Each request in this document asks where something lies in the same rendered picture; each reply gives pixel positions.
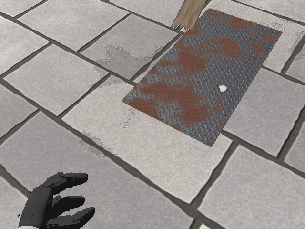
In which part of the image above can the robot left hand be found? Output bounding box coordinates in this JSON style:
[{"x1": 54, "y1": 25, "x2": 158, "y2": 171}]
[{"x1": 18, "y1": 172, "x2": 95, "y2": 229}]

